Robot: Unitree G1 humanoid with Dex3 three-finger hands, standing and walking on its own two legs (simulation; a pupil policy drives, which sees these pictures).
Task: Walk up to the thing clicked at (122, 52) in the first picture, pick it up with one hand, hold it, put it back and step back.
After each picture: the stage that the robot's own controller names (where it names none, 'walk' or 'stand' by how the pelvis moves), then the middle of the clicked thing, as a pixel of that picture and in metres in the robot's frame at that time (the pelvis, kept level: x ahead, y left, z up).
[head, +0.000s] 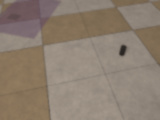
stand; (122, 50) +1.22 -0.40 -0.72
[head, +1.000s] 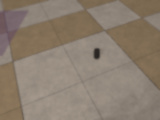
walk; (96, 53) +1.17 -0.02 -0.70
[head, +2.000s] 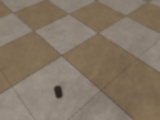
walk; (58, 92) +0.70 +0.24 -0.69
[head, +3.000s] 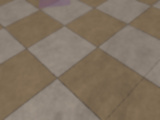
walk; out of the picture +0.40 +0.27 -0.69
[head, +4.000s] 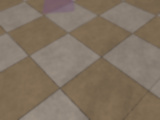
stand; out of the picture +0.31 +0.24 -0.72
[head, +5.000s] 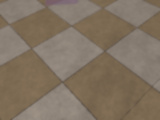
stand; out of the picture +0.31 +0.23 -0.72
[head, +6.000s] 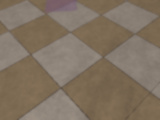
stand; out of the picture +0.31 +0.24 -0.73
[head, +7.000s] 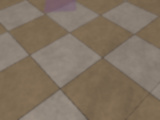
stand; out of the picture +0.29 +0.24 -0.73
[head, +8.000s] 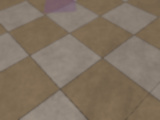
stand; out of the picture +0.30 +0.24 -0.73
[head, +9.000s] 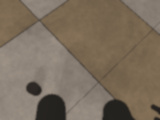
go down; (34, 89) +0.34 +0.27 -0.46
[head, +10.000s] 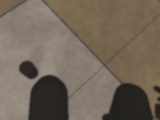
go down; (29, 70) +0.37 +0.30 -0.32
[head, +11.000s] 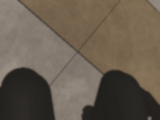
close in; out of the picture +0.34 +0.33 -0.23
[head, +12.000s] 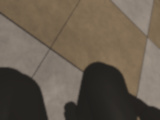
close; out of the picture +0.32 +0.34 -0.20
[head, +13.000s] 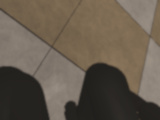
lift; out of the picture +0.31 +0.34 -0.21
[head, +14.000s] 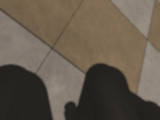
lift; out of the picture +0.29 +0.33 -0.21
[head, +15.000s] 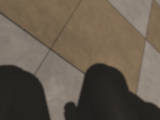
lift; out of the picture +0.29 +0.34 -0.20
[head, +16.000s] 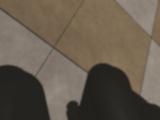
lift; out of the picture +0.28 +0.35 -0.20
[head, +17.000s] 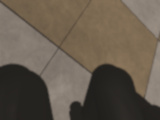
lift; out of the picture +0.26 +0.37 -0.20
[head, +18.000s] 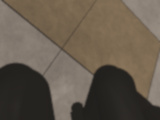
lift; out of the picture +0.24 +0.37 -0.21
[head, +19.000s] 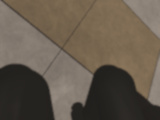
lift; out of the picture +0.24 +0.37 -0.21
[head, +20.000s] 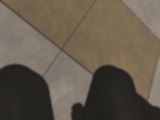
lift; out of the picture +0.25 +0.37 -0.20
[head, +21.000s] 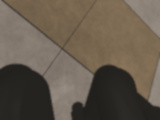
lift; out of the picture +0.24 +0.38 -0.21
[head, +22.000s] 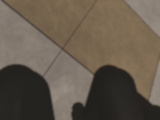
lift; out of the picture +0.25 +0.38 -0.21
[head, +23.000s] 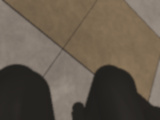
lift; out of the picture +0.24 +0.37 -0.21
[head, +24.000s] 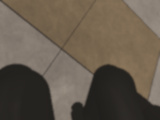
lift; out of the picture +0.25 +0.37 -0.20
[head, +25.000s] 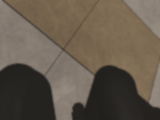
lift; out of the picture +0.24 +0.37 -0.21
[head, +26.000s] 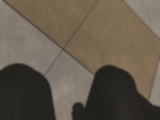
lift; out of the picture +0.24 +0.37 -0.21
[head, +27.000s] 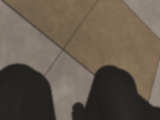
lift; out of the picture +0.24 +0.37 -0.20
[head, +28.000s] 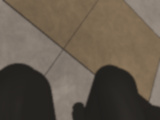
lift; out of the picture +0.24 +0.37 -0.20
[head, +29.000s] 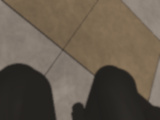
lift; out of the picture +0.24 +0.37 -0.20
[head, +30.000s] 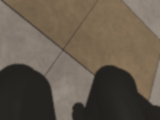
lift; out of the picture +0.24 +0.38 -0.20
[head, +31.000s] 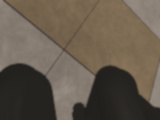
lift; out of the picture +0.24 +0.38 -0.20
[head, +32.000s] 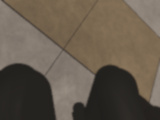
lift; out of the picture +0.24 +0.38 -0.20
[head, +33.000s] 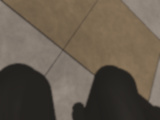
lift; out of the picture +0.24 +0.38 -0.20
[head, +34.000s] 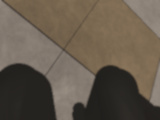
lift; out of the picture +0.24 +0.38 -0.20
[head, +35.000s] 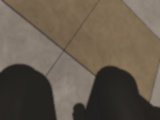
lift; out of the picture +0.24 +0.38 -0.20
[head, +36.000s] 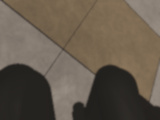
lift; out of the picture +0.24 +0.38 -0.20
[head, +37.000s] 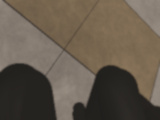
lift; out of the picture +0.24 +0.38 -0.20
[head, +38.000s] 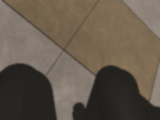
lift; out of the picture +0.24 +0.38 -0.20
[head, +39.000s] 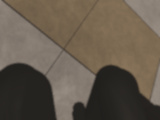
lift; out of the picture +0.24 +0.38 -0.20
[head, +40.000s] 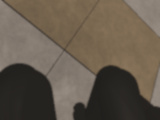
lift; out of the picture +0.24 +0.38 -0.20
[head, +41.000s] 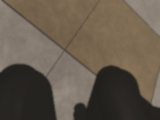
lift; out of the picture +0.24 +0.38 -0.20
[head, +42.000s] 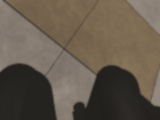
lift; out of the picture +0.24 +0.38 -0.20
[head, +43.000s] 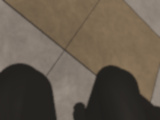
lift; out of the picture +0.24 +0.38 -0.20
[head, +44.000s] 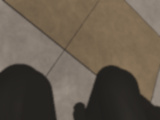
lift; out of the picture +0.24 +0.38 -0.20
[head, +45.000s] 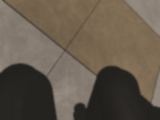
lift; out of the picture +0.24 +0.38 -0.20
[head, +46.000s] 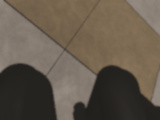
lift; out of the picture +0.24 +0.38 -0.20
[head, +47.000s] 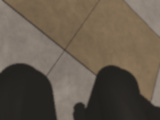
lift; out of the picture +0.24 +0.38 -0.20
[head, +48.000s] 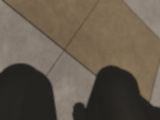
lift; out of the picture +0.24 +0.38 -0.20
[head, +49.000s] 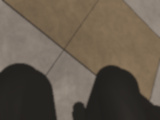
lift; out of the picture +0.24 +0.38 -0.20
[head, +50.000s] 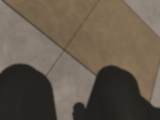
lift; out of the picture +0.24 +0.38 -0.20
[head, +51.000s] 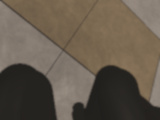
lift; out of the picture +0.24 +0.38 -0.20
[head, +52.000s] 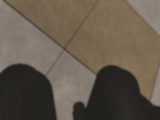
lift; out of the picture +0.24 +0.38 -0.20
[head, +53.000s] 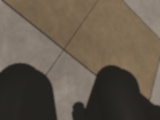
lift; out of the picture +0.24 +0.38 -0.20
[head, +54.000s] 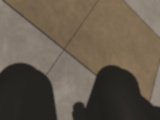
lift; out of the picture +0.24 +0.38 -0.20
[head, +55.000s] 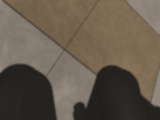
lift; out of the picture +0.24 +0.38 -0.20
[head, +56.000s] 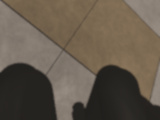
lift; out of the picture +0.24 +0.38 -0.20
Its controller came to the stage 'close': yes
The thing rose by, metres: 0.01
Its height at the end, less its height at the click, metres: +0.01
